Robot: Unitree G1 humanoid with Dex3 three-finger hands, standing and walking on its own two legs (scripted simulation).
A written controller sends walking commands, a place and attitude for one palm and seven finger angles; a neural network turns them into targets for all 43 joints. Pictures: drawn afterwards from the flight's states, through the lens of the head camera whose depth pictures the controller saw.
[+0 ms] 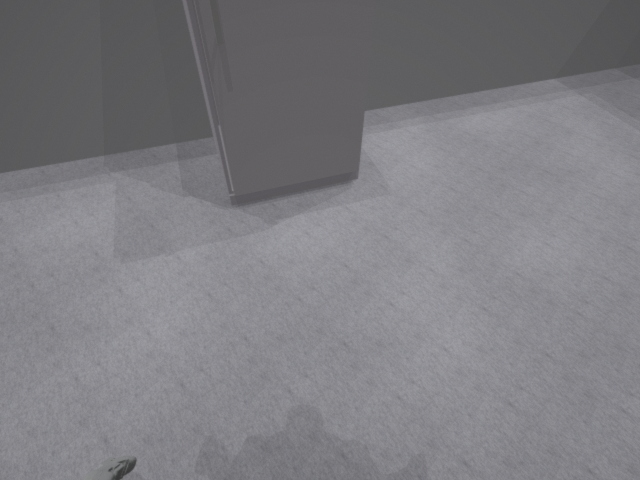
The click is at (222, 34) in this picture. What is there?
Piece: fridge door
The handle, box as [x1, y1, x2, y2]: [209, 0, 222, 44]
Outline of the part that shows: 209,0 217,44 222,43 222,38 215,0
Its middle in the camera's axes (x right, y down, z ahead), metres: -0.33 -0.78 +1.07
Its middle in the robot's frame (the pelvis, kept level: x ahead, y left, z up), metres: +1.34 +0.39 +0.21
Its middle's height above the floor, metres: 0.98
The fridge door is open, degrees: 0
